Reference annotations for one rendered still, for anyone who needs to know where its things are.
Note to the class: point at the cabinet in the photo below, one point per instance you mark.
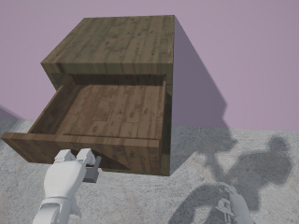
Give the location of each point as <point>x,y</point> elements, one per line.
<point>120,45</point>

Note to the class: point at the robot right hand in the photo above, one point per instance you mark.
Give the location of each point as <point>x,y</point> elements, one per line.
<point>227,211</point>

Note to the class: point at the drawer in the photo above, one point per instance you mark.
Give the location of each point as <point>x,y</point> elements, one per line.
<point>120,117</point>

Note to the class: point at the handle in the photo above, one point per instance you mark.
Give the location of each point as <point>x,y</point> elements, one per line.
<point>92,173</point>

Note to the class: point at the robot left forearm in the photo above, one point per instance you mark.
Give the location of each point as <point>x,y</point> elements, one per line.
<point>53,210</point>

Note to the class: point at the robot left hand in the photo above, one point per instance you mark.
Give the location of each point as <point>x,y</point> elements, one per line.
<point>65,176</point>

